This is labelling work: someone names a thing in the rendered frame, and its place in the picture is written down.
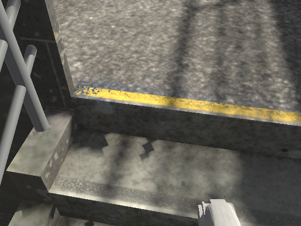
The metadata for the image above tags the right robot thigh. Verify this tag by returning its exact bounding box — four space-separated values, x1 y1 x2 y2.
198 199 241 226

